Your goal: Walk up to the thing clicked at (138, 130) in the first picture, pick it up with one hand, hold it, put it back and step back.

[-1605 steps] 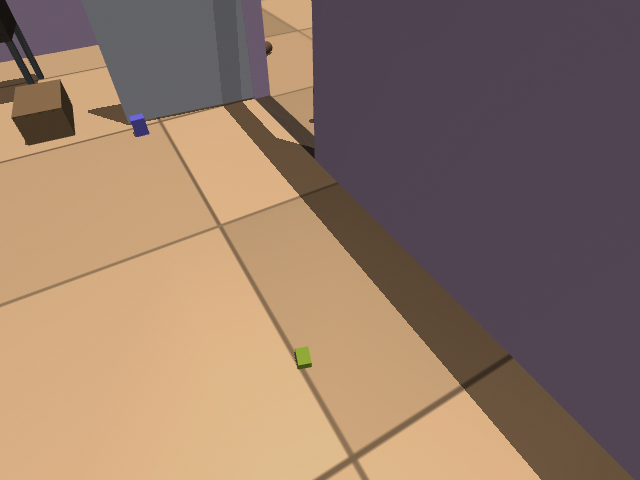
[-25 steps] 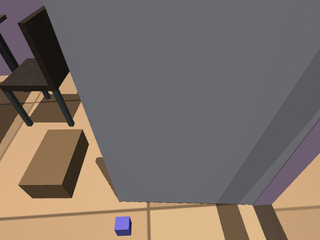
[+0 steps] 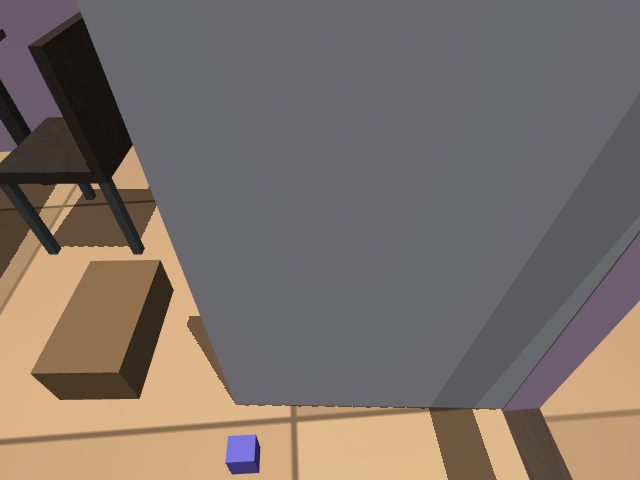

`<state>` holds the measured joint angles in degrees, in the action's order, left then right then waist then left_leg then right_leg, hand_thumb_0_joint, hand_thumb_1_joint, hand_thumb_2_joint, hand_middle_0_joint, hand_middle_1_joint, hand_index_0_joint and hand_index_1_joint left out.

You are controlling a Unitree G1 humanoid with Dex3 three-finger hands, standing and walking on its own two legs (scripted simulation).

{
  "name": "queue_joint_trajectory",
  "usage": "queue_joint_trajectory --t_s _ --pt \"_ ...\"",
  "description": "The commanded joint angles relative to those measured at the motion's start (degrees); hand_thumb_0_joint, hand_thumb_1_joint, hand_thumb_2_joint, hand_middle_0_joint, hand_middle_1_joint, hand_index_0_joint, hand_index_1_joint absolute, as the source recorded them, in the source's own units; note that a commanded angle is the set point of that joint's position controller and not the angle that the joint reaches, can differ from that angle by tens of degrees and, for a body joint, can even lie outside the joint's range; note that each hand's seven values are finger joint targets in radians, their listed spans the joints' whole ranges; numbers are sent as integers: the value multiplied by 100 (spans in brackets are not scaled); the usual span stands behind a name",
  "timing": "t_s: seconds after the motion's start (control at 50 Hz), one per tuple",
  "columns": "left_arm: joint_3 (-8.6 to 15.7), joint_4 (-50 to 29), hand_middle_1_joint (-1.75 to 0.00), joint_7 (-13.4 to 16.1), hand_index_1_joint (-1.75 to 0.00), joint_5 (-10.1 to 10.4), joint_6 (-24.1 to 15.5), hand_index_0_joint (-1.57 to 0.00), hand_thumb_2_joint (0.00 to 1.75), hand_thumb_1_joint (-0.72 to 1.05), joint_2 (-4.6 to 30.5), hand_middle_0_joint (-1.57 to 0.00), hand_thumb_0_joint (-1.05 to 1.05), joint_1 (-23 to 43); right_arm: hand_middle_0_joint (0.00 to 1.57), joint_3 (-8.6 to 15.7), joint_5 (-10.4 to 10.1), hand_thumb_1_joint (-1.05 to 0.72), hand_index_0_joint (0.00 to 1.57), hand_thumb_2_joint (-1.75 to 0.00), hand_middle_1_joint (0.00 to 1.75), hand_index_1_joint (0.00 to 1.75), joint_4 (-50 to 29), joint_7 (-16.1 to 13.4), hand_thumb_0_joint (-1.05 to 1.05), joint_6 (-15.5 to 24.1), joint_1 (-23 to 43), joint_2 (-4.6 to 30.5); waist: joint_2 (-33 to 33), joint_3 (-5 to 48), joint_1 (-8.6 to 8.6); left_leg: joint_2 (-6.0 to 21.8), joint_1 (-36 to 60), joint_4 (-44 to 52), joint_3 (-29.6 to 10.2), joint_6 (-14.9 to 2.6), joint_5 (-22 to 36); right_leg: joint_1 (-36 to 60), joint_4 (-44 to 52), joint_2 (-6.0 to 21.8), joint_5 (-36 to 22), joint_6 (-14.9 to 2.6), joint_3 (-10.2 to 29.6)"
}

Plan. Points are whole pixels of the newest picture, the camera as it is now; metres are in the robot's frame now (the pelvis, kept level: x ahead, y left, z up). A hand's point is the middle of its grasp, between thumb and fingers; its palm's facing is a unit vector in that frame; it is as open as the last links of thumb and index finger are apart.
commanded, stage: stand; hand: left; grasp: from above
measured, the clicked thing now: (243, 454) +0.40 +0.25 -0.73
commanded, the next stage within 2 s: step back in 0.62 s
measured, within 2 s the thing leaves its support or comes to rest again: neither
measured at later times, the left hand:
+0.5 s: hand out of the picture +0.08 +0.25 -0.16, palm faces +0.01 -0.94 -0.34, open 7.4 cm
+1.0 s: hand out of the picture +0.10 +0.31 -0.18, palm faces -0.02 -0.92 -0.39, open 7.4 cm
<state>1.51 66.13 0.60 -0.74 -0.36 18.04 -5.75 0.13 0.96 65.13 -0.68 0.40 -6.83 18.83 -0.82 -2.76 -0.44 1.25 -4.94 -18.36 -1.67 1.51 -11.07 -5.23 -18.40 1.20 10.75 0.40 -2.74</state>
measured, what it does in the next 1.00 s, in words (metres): shifts its weight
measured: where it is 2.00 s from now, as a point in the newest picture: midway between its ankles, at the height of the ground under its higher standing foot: outside the picture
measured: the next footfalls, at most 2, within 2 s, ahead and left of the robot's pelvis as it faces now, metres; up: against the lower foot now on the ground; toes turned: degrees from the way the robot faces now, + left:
right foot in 1.32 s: -0.10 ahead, -0.08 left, +0.00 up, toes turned -1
left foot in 1.68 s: -0.17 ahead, +0.16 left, +0.00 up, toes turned -4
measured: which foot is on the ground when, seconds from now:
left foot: down 0.00-1.00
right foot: down 0.00-0.92, up 0.94-1.00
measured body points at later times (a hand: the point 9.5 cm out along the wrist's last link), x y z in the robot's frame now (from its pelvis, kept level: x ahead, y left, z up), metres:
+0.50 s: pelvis +0.01 +0.00 +0.00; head +0.02 -0.01 +0.45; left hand +0.08 +0.30 -0.13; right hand +0.08 -0.29 -0.14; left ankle -0.01 +0.14 -0.75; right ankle -0.01 -0.12 -0.75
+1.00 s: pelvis -0.05 +0.04 -0.03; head +0.02 +0.07 +0.41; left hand +0.10 +0.36 -0.16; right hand +0.01 -0.28 -0.14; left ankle -0.05 +0.15 -0.75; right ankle -0.03 -0.11 -0.71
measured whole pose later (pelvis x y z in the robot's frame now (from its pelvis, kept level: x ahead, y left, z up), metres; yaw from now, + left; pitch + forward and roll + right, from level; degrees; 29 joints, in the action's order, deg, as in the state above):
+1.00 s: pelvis -0.05 +0.04 -0.03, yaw +0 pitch -1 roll +0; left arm 3.7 52.2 2.4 -0.4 3.4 23.9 -0.3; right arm 3.1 1.4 55.4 0.7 -1.8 -8.0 21.4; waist 3.2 -11.1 1.3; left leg -2.3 -16.8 -38.2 -1.4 -2.1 -20.4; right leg -24.8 -53.0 -2.4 31.6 -1.1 8.0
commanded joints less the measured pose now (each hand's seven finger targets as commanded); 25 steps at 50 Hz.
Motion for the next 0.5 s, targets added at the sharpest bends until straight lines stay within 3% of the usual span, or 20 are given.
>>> queue_joint_trajectory --t_s 0.0,0.06,0.14,0.28,0.48 --pt "233 -322 -30 52 -30 -7 -117 -20 90 90 1212 -20 0 272 20 228 15 -90 20 -90 30 30 -322 -57 0 121 211 1137 90 307 21 569 -218 285 -374 -249 829 154 285 647 -704 -123 521" --pt "220 -309 -30 41 -30 -1 -128 -20 90 90 1214 -20 0 226 20 221 -2 -90 20 -90 30 30 -307 -45 0 123 193 1147 60 283 26 552 -210 309 -379 -235 752 112 301 622 -588 -107 511" --pt "227 -357 -30 55 -30 -1 -138 -20 90 90 1246 -20 0 263 20 230 5 -90 20 -90 30 30 -334 -55 0 133 197 1169 93 477 39 591 -82 202 -353 -254 1200 244 196 677 -1168 -138 514" --pt "185 -317 -30 31 -30 11 -124 -20 90 90 1187 -20 0 184 20 210 -14 -90 20 -90 30 30 -305 -42 0 128 192 1196 78 325 18 577 -130 282 -380 -217 984 110 268 625 -784 -106 499" --pt "190 -367 -30 45 -30 18 -137 -20 90 90 1245 -20 0 197 20 200 -16 -90 20 -90 30 30 -333 -46 0 128 199 1205 74 464 34 603 -22 212 -353 -238 1279 203 202 669 -1220 -120 494"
